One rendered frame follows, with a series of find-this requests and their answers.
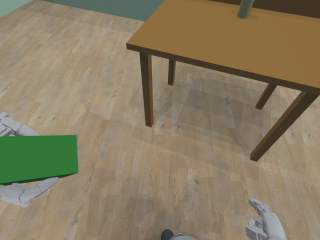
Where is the table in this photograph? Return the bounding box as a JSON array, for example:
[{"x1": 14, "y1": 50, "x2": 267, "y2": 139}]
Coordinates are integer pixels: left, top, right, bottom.
[{"x1": 126, "y1": 0, "x2": 320, "y2": 162}]

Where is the right robot hand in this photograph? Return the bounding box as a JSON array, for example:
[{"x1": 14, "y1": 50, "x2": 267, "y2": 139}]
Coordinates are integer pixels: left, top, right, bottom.
[{"x1": 245, "y1": 198, "x2": 287, "y2": 240}]

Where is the sponge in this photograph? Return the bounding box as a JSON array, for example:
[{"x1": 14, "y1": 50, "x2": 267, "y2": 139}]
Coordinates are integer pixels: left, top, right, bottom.
[{"x1": 0, "y1": 135, "x2": 79, "y2": 186}]

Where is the left robot hand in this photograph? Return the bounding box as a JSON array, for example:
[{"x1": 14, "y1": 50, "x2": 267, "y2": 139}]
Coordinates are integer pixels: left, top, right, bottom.
[{"x1": 0, "y1": 112, "x2": 60, "y2": 207}]

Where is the right robot foot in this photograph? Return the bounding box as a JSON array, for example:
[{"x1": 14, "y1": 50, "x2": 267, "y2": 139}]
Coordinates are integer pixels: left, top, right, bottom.
[{"x1": 161, "y1": 229, "x2": 174, "y2": 240}]

